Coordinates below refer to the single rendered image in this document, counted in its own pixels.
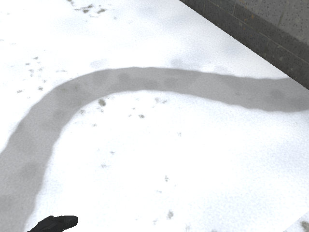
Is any left robot hand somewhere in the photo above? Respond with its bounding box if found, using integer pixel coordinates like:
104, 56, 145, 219
27, 216, 78, 232

